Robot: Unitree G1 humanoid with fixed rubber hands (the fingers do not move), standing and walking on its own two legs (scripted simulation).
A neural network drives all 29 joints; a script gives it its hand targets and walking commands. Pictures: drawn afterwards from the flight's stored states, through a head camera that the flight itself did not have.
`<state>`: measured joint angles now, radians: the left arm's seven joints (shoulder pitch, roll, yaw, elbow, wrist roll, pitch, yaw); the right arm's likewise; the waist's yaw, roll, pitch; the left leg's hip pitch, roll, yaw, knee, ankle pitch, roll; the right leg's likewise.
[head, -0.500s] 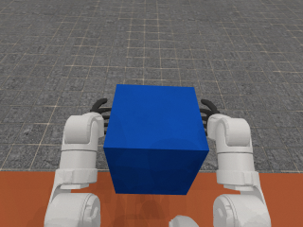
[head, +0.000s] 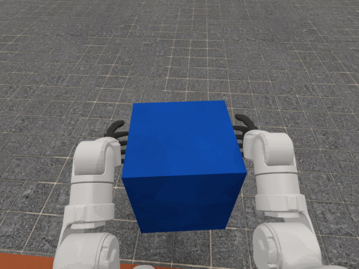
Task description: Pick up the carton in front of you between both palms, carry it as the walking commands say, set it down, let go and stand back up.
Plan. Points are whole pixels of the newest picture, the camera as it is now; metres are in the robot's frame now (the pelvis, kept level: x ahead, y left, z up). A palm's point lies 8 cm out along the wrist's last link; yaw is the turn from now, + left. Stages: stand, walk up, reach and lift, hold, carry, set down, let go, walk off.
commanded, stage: carry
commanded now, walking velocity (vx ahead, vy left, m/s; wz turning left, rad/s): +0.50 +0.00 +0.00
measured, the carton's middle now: (181, 169) +0.35 +0.01 +0.02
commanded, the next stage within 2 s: none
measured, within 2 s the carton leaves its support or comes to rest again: neither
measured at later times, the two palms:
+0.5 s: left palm (133, 77) +0.68 +0.16 +0.05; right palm (225, 79) +0.66 -0.13 +0.06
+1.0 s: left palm (150, 32) +0.95 +0.13 +0.08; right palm (224, 29) +0.96 -0.17 +0.08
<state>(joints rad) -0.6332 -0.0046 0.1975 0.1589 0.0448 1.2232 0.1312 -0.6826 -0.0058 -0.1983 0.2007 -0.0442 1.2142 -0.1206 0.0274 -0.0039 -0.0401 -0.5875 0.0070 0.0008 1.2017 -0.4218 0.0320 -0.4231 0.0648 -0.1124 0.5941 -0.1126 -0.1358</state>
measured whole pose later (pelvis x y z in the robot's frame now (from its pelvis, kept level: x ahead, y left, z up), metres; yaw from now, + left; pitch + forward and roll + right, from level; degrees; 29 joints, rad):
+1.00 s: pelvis +0.61 -0.03 -0.02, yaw +1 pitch +5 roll +1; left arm -0.59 -0.04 0.20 0.09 0.08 1.21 0.14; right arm -0.63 0.01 -0.22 0.12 -0.05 1.21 -0.12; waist 0.01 0.01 -0.05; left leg -0.47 0.00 0.05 1.12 -0.41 0.01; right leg -0.38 0.01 -0.14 0.45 -0.17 -0.09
